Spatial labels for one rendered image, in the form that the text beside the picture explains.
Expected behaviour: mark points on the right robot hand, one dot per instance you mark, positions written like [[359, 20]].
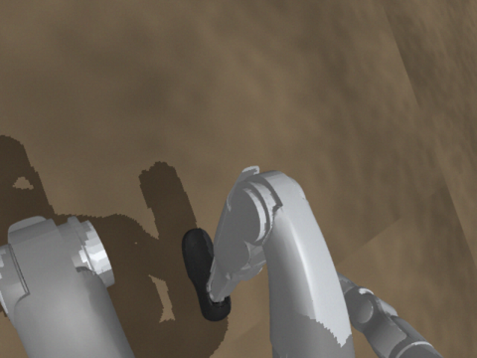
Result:
[[346, 284]]

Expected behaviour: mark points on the right robot arm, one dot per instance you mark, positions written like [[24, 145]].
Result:
[[389, 335]]

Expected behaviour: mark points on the right robot foot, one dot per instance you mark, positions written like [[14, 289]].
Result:
[[198, 255]]

